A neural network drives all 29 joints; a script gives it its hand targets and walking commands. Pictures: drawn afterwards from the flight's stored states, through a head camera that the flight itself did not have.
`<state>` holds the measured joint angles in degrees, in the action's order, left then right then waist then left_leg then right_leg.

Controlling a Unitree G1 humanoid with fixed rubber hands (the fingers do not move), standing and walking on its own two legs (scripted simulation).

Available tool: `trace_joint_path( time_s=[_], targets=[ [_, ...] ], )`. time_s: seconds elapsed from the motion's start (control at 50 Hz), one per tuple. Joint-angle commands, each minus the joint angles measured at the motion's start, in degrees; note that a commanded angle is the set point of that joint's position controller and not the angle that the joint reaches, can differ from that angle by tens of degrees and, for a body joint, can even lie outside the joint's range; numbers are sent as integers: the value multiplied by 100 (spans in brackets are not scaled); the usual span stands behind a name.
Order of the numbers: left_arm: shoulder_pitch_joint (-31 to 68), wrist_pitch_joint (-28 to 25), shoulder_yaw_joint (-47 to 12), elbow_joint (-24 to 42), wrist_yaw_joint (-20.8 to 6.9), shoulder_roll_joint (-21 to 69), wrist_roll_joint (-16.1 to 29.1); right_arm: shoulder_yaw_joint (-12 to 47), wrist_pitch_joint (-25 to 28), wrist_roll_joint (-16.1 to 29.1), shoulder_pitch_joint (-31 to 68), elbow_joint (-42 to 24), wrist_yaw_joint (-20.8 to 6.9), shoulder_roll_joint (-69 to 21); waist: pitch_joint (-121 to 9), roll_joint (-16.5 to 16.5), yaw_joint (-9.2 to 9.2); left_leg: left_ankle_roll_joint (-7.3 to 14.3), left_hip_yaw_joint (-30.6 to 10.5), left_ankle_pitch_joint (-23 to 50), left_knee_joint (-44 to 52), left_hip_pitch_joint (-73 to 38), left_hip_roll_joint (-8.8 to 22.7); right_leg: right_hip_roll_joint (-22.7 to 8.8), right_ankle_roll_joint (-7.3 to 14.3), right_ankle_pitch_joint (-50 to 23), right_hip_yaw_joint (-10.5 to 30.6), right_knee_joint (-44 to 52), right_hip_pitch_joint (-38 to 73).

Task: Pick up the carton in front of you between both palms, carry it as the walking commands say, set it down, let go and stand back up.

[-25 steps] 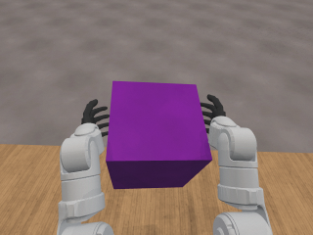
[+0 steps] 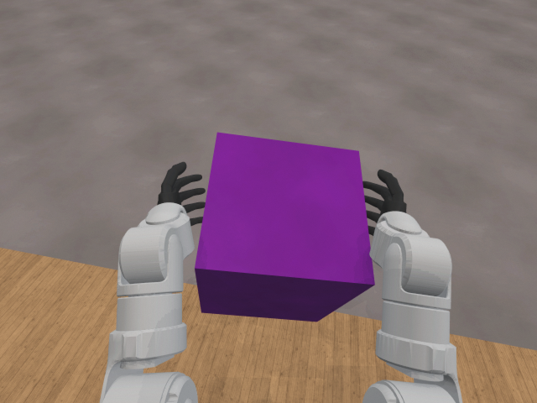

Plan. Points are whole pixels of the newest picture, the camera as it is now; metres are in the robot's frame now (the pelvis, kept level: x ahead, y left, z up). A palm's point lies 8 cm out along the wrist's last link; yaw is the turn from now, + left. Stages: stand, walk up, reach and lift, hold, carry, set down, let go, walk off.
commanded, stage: carry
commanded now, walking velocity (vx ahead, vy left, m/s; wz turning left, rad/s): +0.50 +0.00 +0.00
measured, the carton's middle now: (273, 238) +0.38 +0.03 +0.04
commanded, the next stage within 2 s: none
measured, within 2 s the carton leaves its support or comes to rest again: neither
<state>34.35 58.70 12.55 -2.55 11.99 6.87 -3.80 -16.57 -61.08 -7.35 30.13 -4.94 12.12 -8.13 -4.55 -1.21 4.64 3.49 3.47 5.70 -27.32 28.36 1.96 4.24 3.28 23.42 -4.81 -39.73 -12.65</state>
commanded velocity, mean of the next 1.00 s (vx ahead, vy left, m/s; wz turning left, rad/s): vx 0.50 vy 0.00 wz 0.00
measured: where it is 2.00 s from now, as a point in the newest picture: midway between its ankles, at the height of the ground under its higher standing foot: (285, 209)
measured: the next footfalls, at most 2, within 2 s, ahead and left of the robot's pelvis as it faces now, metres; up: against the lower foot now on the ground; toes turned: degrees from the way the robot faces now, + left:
right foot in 0.42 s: +0.35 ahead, -0.13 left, -0.04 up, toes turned -4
left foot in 0.82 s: +0.62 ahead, +0.03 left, -0.07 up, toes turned +4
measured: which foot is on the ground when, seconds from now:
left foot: down 0.00-0.40, up 0.42-0.80, down 0.82-1.00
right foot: down 0.00-0.00, up 0.02-0.40, down 0.42-0.82, up 0.84-1.00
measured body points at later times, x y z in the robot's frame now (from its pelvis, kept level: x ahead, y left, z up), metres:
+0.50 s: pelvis +0.30 -0.05 -0.05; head +0.30 -0.06 +0.40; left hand +0.65 +0.10 +0.06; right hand +0.66 -0.20 +0.06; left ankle +0.15 +0.09 -0.68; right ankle +0.32 -0.13 -0.77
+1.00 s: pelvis +0.61 -0.01 -0.08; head +0.65 -0.01 +0.37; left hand +0.98 +0.11 +0.01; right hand +0.95 -0.19 +0.02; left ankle +0.59 +0.03 -0.81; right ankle +0.55 -0.15 -0.72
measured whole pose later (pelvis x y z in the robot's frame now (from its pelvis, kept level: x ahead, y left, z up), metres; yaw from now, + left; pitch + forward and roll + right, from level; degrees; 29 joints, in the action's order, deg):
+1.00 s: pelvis +0.61 -0.01 -0.08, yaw -1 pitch +7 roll -2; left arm 30.7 63.4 13.0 0.2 11.6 6.2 -3.8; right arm -13.8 -63.6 -3.7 30.3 -2.0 13.5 -7.0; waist -3.5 -1.7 -4.0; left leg 8.3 7.0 -10.7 -33.6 22.4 -1.0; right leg -0.2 1.5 24.4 -2.0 -68.6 -35.6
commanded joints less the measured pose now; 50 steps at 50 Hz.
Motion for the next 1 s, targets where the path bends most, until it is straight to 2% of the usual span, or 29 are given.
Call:
trace_joint_path(
  time_s=[0.0, 0.04, 0.08, 0.12, 0.18, 0.22, 0.28, 0.32, 0.34, 0.36, 0.38, 0.4, 0.42, 0.44, 0.48, 0.54, 0.6, 0.66, 0.68, 0.72, 0.74, 0.76, 0.78, 0.8, 0.84, 0.88, 0.92, 0.94, 0.98],
  targets=[
    [2883, 441, -3448, -304, -970, 4997, 1622, 3934, -197, 1805, 3369, 466, -981, -4394, -2979, -1227, -1173, 1488, -3015, 4180, -752, -5374, 2037, -43, -107, 1357, 505, -3753, -3851],
    [3325, 438, -3470, 347, -1003, 5128, 1844, 3907, -295, 1877, 3378, 477, -1024, -4792, -2761, -701, -1095, 1376, -3010, 1689, -306, -4859, 1938, -307, -91, 999, 509, -3326, -4175],
    [3877, 417, -3643, 846, -1011, 5476, 1906, 4355, -231, 2297, 4196, -262, -1120, -5342, -2455, -219, -745, 1156, -2398, 846, -63, -3528, 1562, -562, -103, 458, 647, -2492, -3223],
    [3384, 509, -3418, 309, -948, 5239, 1533, 4174, -313, 2361, 3951, 319, -1192, -5383, -2227, -328, -886, 1011, -2225, 65, 392, -2853, 1518, -598, -127, -82, 453, -2060, -2939],
    [3884, 373, -3550, 990, -868, 5373, 1512, 4458, -152, 2708, 4278, -43, -1293, -5727, -2229, -1050, -761, 901, -1696, -117, 304, -2569, 1392, -689, -100, -874, 395, -1337, -2559],
    [3899, 271, -3859, 1292, -915, 5319, 1761, 4696, -68, 2902, 4579, -391, -1278, -5571, -2092, -583, -942, 727, -1069, 368, 93, -2349, 943, -512, -98, -1597, 89, -297, -1965],
    [3051, 395, -3583, 745, -902, 4929, 1358, 4643, -140, 2574, 4129, -17, -1144, -5253, -2039, -732, -868, 414, -588, -14, -265, -2307, 672, -374, -50, -2557, -131, 950, -1127],
    [2704, 441, -3200, 501, -893, 4447, 1229, 4341, -266, 2297, 3370, 434, -1076, -4906, -2226, 17, -527, 68, 36, 192, -1598, -1877, 352, -372, 101, -3158, -337, 1535, 270],
    [2561, 521, -3239, 187, -908, 4722, 1274, 4282, -233, 2288, 3529, 284, -1048, -4900, -2330, 243, -374, -1, 45, -528, -2370, -1097, 197, -815, 153, -3578, 165, 1514, 1222],
    [2734, 471, -3243, 298, -896, 4422, 1207, 4196, -373, 2027, 3182, 806, -1030, -4854, -2525, 1461, -257, -142, 84, -2917, -3463, 267, -178, -2013, 536, -5527, 1657, 892, 2247],
    [2676, 463, -3090, 295, -863, 4406, 1255, 4080, -423, 1980, 2941, 1069, -1024, -5047, -2902, 2361, -71, -229, -309, -4145, -4528, 1401, -506, -2549, 1063, -6081, 2862, 617, 3300],
    [2538, 497, -3129, -65, -841, 4573, 1340, 4001, -380, 2014, 3223, 835, -1009, -4909, -2876, 2181, -49, -191, -431, -4115, -5206, 2170, -411, -2703, 1345, -5259, 3288, 668, 3425],
    [2908, 382, -3149, 344, -851, 4574, 1334, 3859, -394, 1994, 3237, 1151, -1011, -5089, -2386, 1737, -177, -92, -576, -3689, -4887, 2417, -165, -2605, 1085, -4892, 3157, 786, 2799],
    [2805, 440, -3116, -97, -944, 4861, 1467, 3899, -304, 1926, 3352, 896, -1001, -5195, -2549, 1459, 28, -190, -380, -3500, -4665, 2175, -156, -2424, 980, -3843, 2974, 1102, 2474],
    [3590, 337, -3566, 652, -1083, 5356, 1821, 3741, -222, 1955, 3621, 752, -1039, -5439, -2227, 293, 9, -320, -356, -3100, -3850, 1752, -12, -2201, 1011, -3901, 2559, 1174, 1799],
    [4672, 112, -4250, 1453, -1226, 5798, 2297, 3999, 26, 1906, 3968, 509, -1062, -5901, -2279, 573, -83, -279, -135, -3081, -2878, 1457, -107, -2010, 954, -3661, 2118, 1311, 1447],
    [4567, -7, -4300, 1572, -1235, 5884, 2729, 4078, 160, 2040, 3726, 121, -949, -5638, -2316, 698, 4, -136, 115, -1679, -1816, 918, -158, -1708, 723, -4893, 1326, 1210, 1561],
    [4082, 9, -4194, 1206, -1155, 5416, 2355, 3892, 109, 1545, 2806, 570, -912, -5290, -2278, 1167, -106, -113, 184, -899, -975, -55, -172, -1520, 530, -4146, 837, 1136, 1166],
    [3894, 49, -4217, 1073, -1165, 5547, 2405, 3950, 150, 1708, 3315, 101, -930, -5195, -2394, 751, 106, -112, 343, -762, -418, 101, -399, -1381, 529, -3944, 877, 837, 1515],
    [3032, 264, -4129, 219, -1108, 5307, 2255, 4056, 27, 1794, 3300, 51, -924, -4780, -2124, 1008, -139, -68, 610, 314, 311, -915, -492, -1082, 259, -4131, 299, 201, 1004],
    [3104, 196, -3974, 702, -1094, 5200, 2227, 4060, -55, 1779, 3038, 276, -946, -4825, -2371, 534, -220, 140, 537, 585, 350, -1934, -357, -941, 133, -4031, 257, -600, 566],
    [3004, 349, -3963, 52, -1060, 5188, 2068, 3803, -34, 1592, 3225, 84, -939, -4433, -2509, -215, -730, 339, -323, 1850, 78, -3341, 588, -794, -127, -2392, 192, -1484, -726],
    [3316, 354, -4114, 719, -1016, 5289, 2272, 3795, -83, 1719, 3167, -27, -912, -4247, -3024, -1620, -657, 936, -2037, 4222, -763, -4906, 1941, -432, -245, 790, 280, -2689, -2376],
    [3224, 414, -3913, 669, -975, 4951, 2050, 3811, -149, 1638, 3099, 205, -875, -4394, -3531, -1785, -898, 1477, -2966, 3706, -818, -5723, 2229, -205, -258, 1416, 404, -3798, -3350],
    [3241, 515, -3702, 392, -884, 5018, 1948, 3858, -210, 1805, 3238, 263, -886, -4296, -3109, -1100, -1099, 1489, -3370, 2352, -332, -5641, 2066, -308, -132, 1107, 445, -4114, -4431],
    [3649, 432, -3784, 900, -891, 5395, 1901, 4283, -118, 2285, 3761, -245, -1038, -5101, -2689, -248, -995, 1105, -2440, 1003, 38, -3959, 1550, -616, -138, 222, 576, -3428, -3640],
    [3995, 302, -3652, 1144, -856, 5217, 1949, 4446, -127, 2578, 3985, -240, -1163, -5312, -2518, 0, -839, 800, -1989, 1713, 65, -3659, 1252, -582, -190, -84, 342, -2619, -3291],
    [3770, 286, -3722, 1033, -801, 5383, 1851, 4375, -135, 2777, 4054, -152, -1213, -5411, -2519, -578, -898, 596, -1743, 2091, -38, -3719, 1229, -580, -195, -313, 323, -2312, -3349],
    [3455, 243, -3459, 798, -716, 5024, 1435, 4531, -175, 2866, 3976, 276, -1282, -5521, -2078, -393, -856, 586, -1399, 2628, 52, -3416, 1197, -576, -170, -798, 155, -2046, -3414]
  ],
)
